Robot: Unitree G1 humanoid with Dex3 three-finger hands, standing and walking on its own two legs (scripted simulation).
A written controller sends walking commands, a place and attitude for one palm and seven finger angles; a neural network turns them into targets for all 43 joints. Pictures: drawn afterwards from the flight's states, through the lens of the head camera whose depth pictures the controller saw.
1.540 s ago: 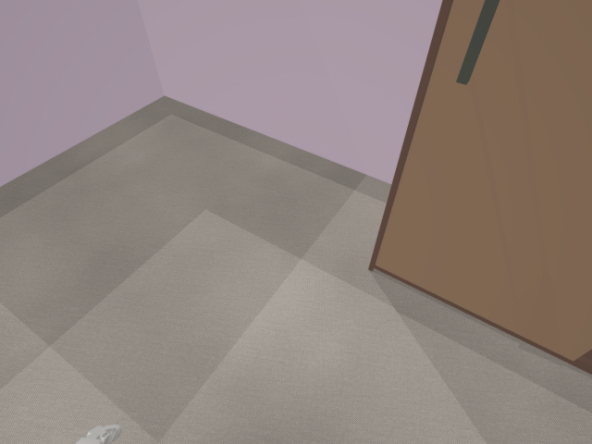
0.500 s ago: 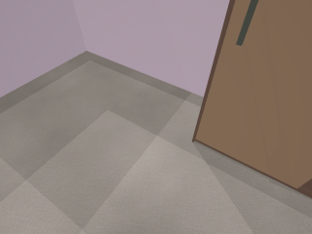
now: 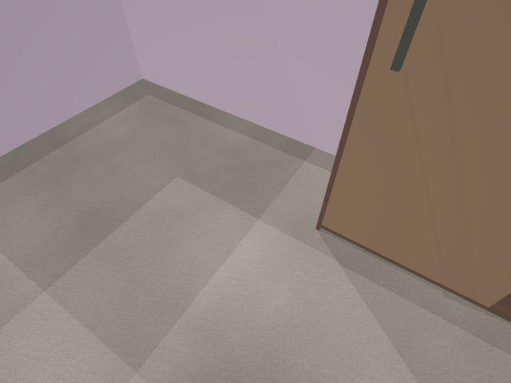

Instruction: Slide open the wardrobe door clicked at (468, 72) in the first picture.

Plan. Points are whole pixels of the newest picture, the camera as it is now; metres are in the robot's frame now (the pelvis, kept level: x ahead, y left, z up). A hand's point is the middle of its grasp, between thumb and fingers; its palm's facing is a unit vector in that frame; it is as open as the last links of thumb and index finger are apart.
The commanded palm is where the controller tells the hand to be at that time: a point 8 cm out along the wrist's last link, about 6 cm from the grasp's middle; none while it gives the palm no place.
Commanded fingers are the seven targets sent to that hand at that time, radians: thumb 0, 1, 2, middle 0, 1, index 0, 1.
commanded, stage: walk to a spot facing it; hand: left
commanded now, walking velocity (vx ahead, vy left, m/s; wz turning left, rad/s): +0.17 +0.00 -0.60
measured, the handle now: (412, 24) +0.87 -0.33 +0.20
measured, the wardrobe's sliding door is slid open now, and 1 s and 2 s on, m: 0.00 0.00 0.00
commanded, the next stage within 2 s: turn to face it in 0.20 s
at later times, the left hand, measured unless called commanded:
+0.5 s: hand out of the picture +0.11 +0.15 -0.17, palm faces -0.13 -0.96 -0.25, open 7.4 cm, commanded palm none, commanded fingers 0.00 0.90 0.90 -0.20 -0.30 -0.20 -0.30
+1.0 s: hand (179, 316) +0.28 +0.18 -0.19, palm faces -0.34 -0.91 -0.23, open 7.4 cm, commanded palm none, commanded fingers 0.00 0.90 0.90 -0.20 -0.30 -0.20 -0.30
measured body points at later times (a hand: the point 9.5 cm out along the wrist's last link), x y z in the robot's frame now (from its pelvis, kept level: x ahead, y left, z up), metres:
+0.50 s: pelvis +0.06 -0.04 -0.01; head +0.09 -0.07 +0.43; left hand +0.11 +0.20 -0.15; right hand +0.04 -0.29 -0.18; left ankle +0.04 +0.11 -0.68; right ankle +0.02 -0.11 -0.75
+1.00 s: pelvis +0.15 +0.01 -0.01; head +0.19 +0.03 +0.44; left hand +0.30 +0.23 -0.17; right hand +0.15 -0.25 -0.13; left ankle +0.20 +0.08 -0.75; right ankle +0.03 -0.10 -0.67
